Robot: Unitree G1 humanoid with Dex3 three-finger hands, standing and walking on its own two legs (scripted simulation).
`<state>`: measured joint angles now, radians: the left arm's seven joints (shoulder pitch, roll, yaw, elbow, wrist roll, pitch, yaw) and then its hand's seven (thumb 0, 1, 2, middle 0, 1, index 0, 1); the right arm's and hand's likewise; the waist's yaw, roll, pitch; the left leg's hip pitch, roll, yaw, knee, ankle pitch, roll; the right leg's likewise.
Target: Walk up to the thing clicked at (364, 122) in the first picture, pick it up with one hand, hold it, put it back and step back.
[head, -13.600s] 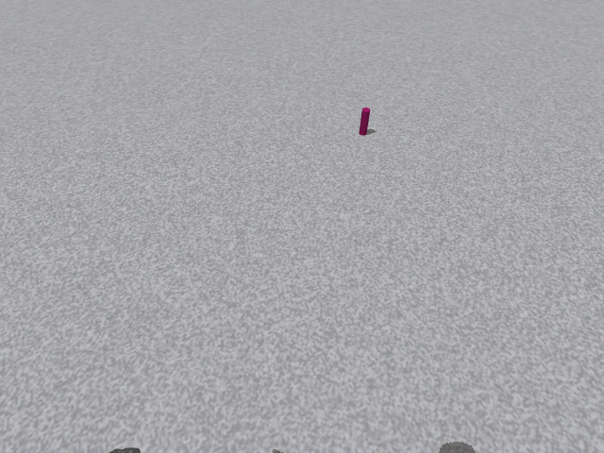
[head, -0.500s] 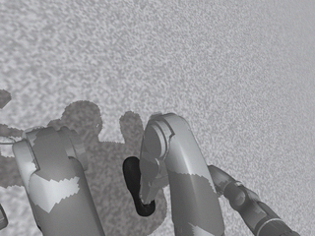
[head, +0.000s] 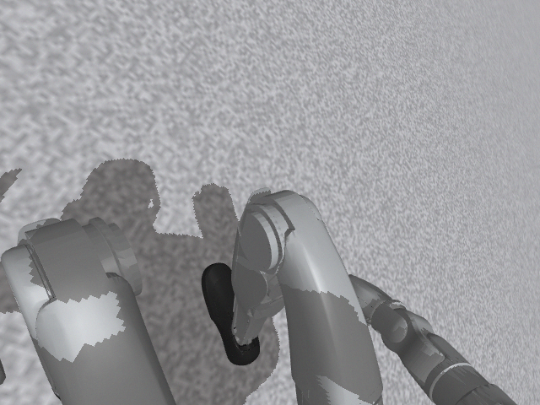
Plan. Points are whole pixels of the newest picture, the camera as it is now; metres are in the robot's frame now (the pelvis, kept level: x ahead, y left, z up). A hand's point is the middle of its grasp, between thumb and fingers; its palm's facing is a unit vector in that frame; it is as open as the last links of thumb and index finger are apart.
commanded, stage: close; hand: left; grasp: from the side
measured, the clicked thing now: out of the picture +0.41 +0.31 -0.21
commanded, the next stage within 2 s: settle in 0.34 s
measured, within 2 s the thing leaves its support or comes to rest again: leaves its support in 0.68 s
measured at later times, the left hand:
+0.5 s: hand out of the picture +0.41 +0.30 -0.18, palm faces +0.37 -0.93 +0.01, open 5.3 cm
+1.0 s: hand out of the picture +0.41 +0.32 -0.11, palm faces +0.34 -0.94 -0.01, open 5.3 cm
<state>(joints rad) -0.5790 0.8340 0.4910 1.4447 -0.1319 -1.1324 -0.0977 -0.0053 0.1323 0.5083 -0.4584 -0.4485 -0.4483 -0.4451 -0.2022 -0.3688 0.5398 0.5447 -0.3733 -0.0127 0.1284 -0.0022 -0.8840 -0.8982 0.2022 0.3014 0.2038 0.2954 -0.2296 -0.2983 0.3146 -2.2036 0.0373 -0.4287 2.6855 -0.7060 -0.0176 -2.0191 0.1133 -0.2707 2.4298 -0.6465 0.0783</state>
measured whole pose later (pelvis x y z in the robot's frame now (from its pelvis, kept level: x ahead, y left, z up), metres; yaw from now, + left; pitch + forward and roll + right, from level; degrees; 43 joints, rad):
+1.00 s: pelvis +0.00 -0.01 +0.01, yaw +1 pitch +13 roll -16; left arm -0.56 0.75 0.45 1.13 -0.13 -0.92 -0.10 0.01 0.17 1.12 -1.00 -1.12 -1.02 -1.13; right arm -0.11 -0.36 0.42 0.56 -0.29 0.03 0.13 0.00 -0.89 -0.90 0.20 0.30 0.20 0.30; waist -0.19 -0.22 0.22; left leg -2.22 0.05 -0.37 2.62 -0.68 -0.01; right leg -2.05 0.09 -0.24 2.40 -0.64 0.06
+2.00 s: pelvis +0.02 -0.02 +0.07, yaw +10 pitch +30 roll -6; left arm -0.52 0.44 0.45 0.78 -0.18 -0.56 -0.26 0.01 0.14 1.16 -1.01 -1.12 -1.03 -1.14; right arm 0.06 -0.29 0.06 0.66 -0.08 0.04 0.05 0.00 -0.89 -0.90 0.20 0.30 0.20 0.30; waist -0.09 -0.03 -0.08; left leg -2.20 0.06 -0.15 2.34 -0.68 -0.03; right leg -2.11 0.02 -0.09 2.29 -0.71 0.01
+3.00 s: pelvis +0.02 -0.03 +0.14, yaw +13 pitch +32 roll -4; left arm -0.48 0.37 0.40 0.70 -0.19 -0.49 -0.28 0.01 0.14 1.16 -1.00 -1.13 -1.02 -1.16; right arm 0.12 -0.27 0.01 0.67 -0.02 0.01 0.02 0.01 -0.90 -0.89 0.20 0.30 0.20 0.29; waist -0.06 0.01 -0.17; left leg -2.04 0.05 -0.09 2.12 -0.65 -0.02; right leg -1.97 0.00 -0.05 2.10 -0.70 0.01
